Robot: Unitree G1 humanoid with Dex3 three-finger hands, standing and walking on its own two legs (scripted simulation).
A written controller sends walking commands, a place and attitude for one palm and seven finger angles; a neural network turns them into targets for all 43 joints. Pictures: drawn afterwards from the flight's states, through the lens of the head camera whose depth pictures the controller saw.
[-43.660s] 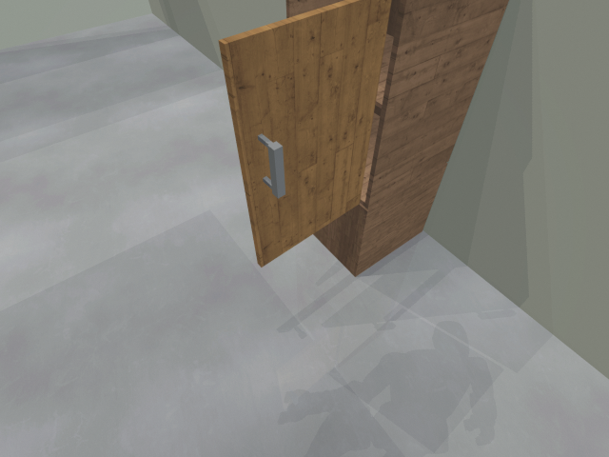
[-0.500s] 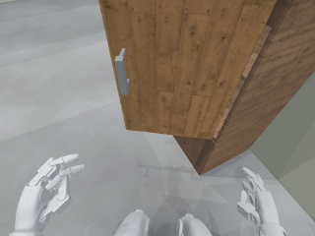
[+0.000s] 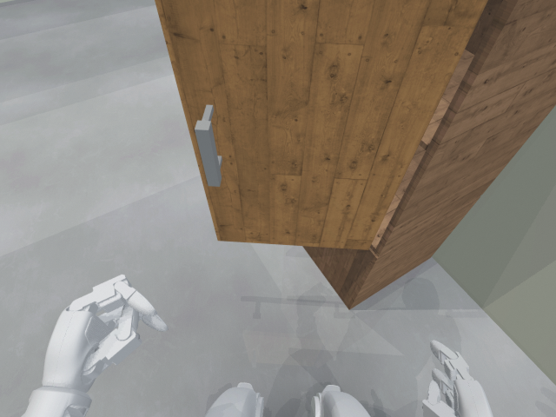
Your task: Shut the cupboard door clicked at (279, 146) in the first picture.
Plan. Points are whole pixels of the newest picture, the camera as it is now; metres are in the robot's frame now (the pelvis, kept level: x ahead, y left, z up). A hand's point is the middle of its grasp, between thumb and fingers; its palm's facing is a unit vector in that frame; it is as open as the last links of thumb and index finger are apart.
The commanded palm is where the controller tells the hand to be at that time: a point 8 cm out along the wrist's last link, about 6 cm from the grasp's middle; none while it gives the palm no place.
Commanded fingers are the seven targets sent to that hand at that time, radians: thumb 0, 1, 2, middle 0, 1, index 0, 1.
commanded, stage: raise the hand and make a fist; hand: left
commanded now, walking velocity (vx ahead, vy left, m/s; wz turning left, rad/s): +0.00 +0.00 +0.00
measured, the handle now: (211, 147) +0.50 +0.15 +0.08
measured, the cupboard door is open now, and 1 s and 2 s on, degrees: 55 55 55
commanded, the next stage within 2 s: bring the fist close to the handle in 0.90 s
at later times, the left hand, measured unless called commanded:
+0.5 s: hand (109, 301) +0.24 +0.22 +0.09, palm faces -0.01 -1.00 -0.03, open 3.1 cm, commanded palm +0.21 +0.27 +0.09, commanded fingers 0.00 0.90 0.90 -1.30 -1.50 -1.30 -1.50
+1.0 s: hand (125, 303) +0.24 +0.20 +0.09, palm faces +0.00 -1.00 -0.03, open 3.1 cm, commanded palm +0.22 +0.26 +0.09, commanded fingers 0.00 0.90 0.90 -1.30 -1.50 -1.30 -1.50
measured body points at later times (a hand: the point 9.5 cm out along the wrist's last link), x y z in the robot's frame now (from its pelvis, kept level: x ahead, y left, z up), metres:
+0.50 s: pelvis +0.01 +0.03 +0.02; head +0.06 +0.04 +0.47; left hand +0.23 +0.27 +0.09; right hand +0.20 -0.18 -0.05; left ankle +0.02 +0.08 -0.66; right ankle +0.04 -0.08 -0.66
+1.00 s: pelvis +0.01 +0.02 +0.02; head +0.05 +0.02 +0.47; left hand +0.23 +0.26 +0.09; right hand +0.19 -0.21 -0.05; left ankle +0.02 +0.08 -0.66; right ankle +0.04 -0.08 -0.66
